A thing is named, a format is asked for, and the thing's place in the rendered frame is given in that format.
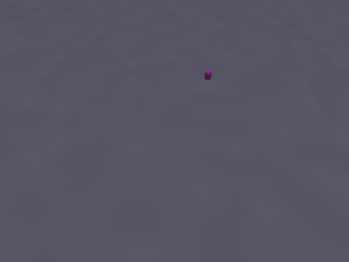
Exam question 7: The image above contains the ball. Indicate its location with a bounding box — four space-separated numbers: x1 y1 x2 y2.
204 70 212 78

